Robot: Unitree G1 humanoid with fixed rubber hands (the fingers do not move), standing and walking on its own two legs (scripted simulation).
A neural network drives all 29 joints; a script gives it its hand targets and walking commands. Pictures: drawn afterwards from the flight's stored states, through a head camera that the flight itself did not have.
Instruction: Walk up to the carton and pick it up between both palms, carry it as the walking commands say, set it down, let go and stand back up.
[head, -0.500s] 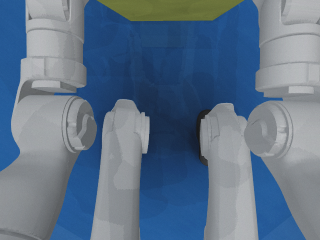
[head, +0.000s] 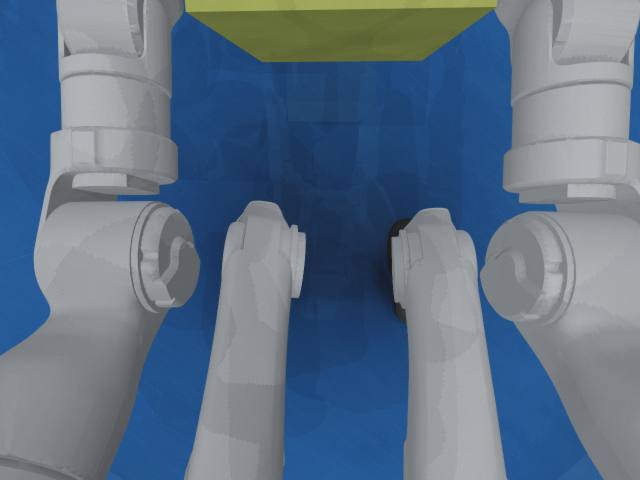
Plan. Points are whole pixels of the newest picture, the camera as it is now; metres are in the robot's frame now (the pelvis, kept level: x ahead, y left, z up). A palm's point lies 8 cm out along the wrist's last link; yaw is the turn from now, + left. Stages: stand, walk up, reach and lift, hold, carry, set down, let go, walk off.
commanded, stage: reach and lift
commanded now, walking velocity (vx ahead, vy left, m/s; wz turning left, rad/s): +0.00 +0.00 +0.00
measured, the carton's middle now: out of the picture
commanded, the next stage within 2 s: none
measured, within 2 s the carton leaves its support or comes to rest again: neither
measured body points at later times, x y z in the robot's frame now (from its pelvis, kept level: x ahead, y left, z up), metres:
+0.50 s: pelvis -0.01 +0.00 +0.05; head +0.32 +0.02 +0.35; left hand +0.55 +0.17 -0.04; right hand +0.56 -0.13 -0.02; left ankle +0.14 +0.14 -0.45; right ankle +0.15 -0.15 -0.45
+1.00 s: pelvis +0.00 +0.00 +0.11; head +0.30 +0.01 +0.43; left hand +0.53 +0.16 +0.03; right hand +0.53 -0.13 +0.04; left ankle +0.14 +0.14 -0.45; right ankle +0.15 -0.15 -0.45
